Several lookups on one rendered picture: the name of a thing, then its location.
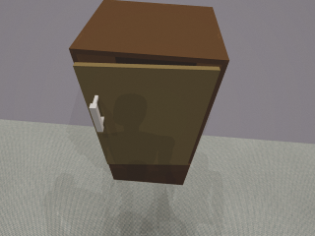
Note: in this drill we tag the cupboard door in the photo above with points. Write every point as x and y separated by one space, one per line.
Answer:
152 113

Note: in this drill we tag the handle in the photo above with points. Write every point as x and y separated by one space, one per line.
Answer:
98 120

